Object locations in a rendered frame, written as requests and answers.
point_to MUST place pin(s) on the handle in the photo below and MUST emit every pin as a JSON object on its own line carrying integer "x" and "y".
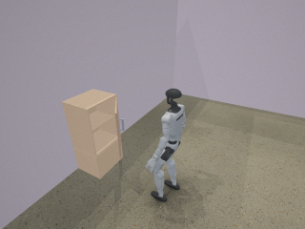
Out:
{"x": 122, "y": 121}

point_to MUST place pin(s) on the robot left foot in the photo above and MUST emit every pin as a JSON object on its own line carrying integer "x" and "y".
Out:
{"x": 157, "y": 196}

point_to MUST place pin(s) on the left robot upper arm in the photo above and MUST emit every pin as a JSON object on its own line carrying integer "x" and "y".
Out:
{"x": 166, "y": 121}

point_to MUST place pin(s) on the left robot hand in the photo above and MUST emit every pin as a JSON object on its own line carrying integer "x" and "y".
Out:
{"x": 152, "y": 164}

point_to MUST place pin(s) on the right robot upper arm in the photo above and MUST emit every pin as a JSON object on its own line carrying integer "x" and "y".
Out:
{"x": 184, "y": 116}

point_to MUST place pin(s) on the robot left forearm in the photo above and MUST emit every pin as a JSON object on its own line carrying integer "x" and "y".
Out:
{"x": 159, "y": 149}

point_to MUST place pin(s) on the cupboard door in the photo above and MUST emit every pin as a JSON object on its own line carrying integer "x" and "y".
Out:
{"x": 118, "y": 127}

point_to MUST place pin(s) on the humanoid robot head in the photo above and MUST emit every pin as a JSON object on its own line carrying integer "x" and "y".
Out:
{"x": 173, "y": 94}

